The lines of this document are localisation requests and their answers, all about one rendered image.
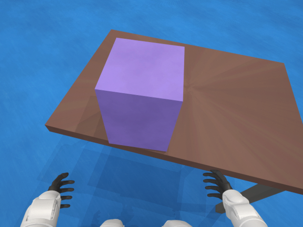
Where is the left robot forearm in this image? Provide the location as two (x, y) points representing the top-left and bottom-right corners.
(20, 191), (61, 227)

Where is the carton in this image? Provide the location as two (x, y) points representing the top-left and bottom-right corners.
(95, 38), (185, 152)

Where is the left robot hand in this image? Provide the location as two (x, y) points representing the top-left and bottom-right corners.
(48, 173), (75, 208)

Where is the right robot hand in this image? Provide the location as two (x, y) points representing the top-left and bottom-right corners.
(203, 170), (233, 200)

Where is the table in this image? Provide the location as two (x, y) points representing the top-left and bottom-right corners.
(45, 29), (303, 214)

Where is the right robot forearm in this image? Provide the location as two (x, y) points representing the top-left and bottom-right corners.
(223, 190), (268, 227)

